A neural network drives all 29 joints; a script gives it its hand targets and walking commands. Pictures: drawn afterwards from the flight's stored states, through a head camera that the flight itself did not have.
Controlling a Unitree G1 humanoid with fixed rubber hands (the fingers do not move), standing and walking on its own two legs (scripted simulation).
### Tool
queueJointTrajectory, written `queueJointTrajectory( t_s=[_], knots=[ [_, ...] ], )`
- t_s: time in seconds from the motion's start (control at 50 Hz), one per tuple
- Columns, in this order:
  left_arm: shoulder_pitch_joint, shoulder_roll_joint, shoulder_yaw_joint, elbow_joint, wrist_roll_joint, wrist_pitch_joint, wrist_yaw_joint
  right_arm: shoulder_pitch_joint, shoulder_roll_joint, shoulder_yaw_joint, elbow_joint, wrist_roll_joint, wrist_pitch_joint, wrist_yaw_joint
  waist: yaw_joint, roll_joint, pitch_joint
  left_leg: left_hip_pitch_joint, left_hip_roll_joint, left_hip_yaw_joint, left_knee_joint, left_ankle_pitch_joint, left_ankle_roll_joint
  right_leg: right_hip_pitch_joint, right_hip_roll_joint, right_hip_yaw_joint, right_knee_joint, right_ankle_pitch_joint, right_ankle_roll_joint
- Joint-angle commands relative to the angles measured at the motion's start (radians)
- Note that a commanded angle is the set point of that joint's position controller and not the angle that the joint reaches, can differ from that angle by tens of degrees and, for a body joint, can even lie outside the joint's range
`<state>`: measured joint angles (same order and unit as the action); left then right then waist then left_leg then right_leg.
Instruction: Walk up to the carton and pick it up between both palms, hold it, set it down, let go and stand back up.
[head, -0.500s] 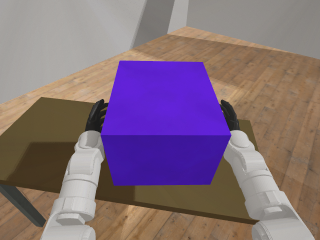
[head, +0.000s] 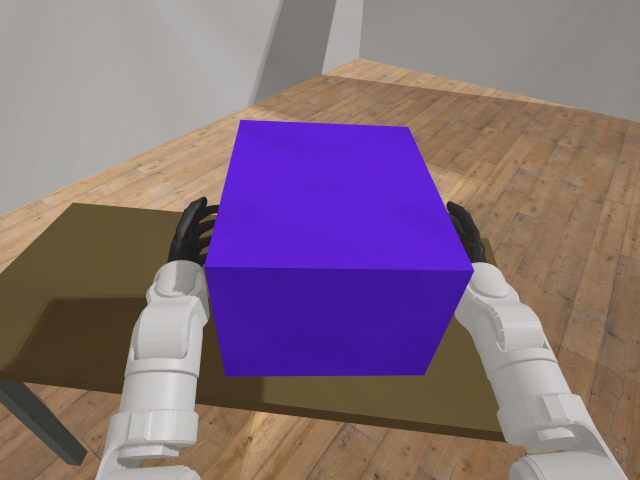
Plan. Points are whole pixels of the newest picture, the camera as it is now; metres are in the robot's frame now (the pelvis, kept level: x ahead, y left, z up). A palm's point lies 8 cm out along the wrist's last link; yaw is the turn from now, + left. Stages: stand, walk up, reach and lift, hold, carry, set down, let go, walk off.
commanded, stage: reach and lift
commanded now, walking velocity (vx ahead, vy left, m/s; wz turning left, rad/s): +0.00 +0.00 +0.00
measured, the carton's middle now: (326, 239) +0.42 +0.00 +0.12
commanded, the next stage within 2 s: hold in 0.62 s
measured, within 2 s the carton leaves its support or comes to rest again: neither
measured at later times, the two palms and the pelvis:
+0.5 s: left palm (182, 253) +0.36 +0.17 +0.16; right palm (464, 253) +0.36 -0.17 +0.15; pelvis +0.00 +0.00 +0.00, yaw +1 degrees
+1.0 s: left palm (170, 247) +0.35 +0.18 +0.18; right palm (466, 239) +0.36 -0.16 +0.18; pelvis +0.00 +0.00 +0.00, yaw +1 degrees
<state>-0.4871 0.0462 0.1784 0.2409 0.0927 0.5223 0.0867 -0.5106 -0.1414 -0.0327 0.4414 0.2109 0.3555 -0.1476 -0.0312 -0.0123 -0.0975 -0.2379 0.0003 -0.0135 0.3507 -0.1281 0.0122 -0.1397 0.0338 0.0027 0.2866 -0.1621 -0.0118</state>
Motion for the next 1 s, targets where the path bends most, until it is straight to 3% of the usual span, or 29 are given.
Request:
queueJointTrajectory(
  t_s=[0.0,0.14,0.28,0.58,0.7,0.84,0.98],
  knots=[
    [-0.723,-0.676,-0.521,-0.165,-0.125,-0.072,-0.177,-0.88,0.699,0.438,-0.393,0.069,-0.101,0.112,0.0,0.004,-0.474,0.327,-0.028,-0.027,-0.012,0.168,-0.01,0.007,0.014,-0.003,-0.039,0.227,0.055],
    [-0.756,-0.669,-0.478,-0.118,-0.105,-0.084,-0.204,-0.9,0.717,0.417,-0.323,0.056,-0.117,0.092,-0.026,0.009,-0.452,0.326,-0.038,-0.024,-0.013,0.18,-0.015,0.048,0.009,-0.01,-0.033,0.275,0.066],
    [-0.788,-0.675,-0.493,-0.139,-0.11,-0.087,-0.205,-0.922,0.724,0.423,-0.332,0.071,-0.126,0.085,-0.04,0.037,-0.454,0.344,-0.04,-0.031,0.003,0.221,-0.032,0.049,0.014,-0.023,-0.028,0.295,0.064],
    [-0.787,-0.682,-0.518,-0.186,-0.124,-0.045,-0.184,-0.946,0.696,0.434,-0.375,0.113,-0.097,0.092,-0.029,0.045,-0.47,0.375,-0.029,-0.036,0.016,0.257,-0.038,0.015,0.026,-0.027,-0.035,0.261,0.055],
    [-0.758,-0.657,-0.558,-0.312,-0.148,0.003,-0.171,-0.94,0.684,0.496,-0.485,0.18,-0.06,0.079,-0.014,0.04,-0.521,0.397,-0.031,-0.038,0.05,0.384,-0.043,0.056,0.036,-0.017,-0.022,0.342,0.056],
    [-0.755,-0.629,-0.521,-0.315,-0.123,0.066,-0.195,-0.901,0.65,0.442,-0.439,0.169,0.007,0.077,-0.032,0.038,-0.411,0.351,-0.029,-0.029,-0.002,0.251,-0.034,0.036,0.02,-0.008,-0.048,0.236,0.053],
    [-0.792,-0.637,-0.511,-0.294,-0.12,0.065,-0.207,-0.931,0.659,0.421,-0.419,0.159,0.009,0.085,-0.04,0.053,-0.425,0.361,-0.028,-0.029,-0.003,0.232,-0.039,0.03,0.02,-0.017,-0.049,0.23,0.048]
  ],
)
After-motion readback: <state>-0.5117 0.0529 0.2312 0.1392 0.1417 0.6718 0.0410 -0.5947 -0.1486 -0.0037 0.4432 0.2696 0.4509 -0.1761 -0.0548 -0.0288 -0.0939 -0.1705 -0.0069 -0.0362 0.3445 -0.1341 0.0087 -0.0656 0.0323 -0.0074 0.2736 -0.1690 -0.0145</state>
